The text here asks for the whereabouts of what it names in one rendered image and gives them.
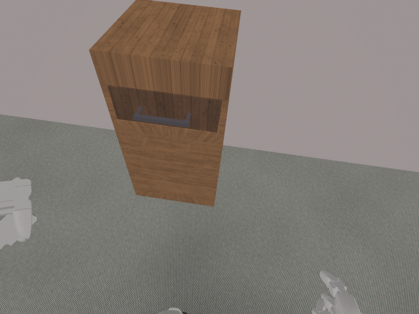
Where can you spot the cabinet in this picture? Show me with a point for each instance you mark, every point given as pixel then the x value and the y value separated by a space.
pixel 179 49

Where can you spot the drawer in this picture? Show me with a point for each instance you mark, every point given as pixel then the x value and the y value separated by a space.
pixel 205 112

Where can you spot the handle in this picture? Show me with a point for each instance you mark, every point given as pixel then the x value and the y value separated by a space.
pixel 161 120
pixel 165 150

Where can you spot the left robot hand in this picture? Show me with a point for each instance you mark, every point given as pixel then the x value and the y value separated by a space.
pixel 15 204

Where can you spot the right robot hand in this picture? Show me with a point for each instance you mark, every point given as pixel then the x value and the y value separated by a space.
pixel 344 303

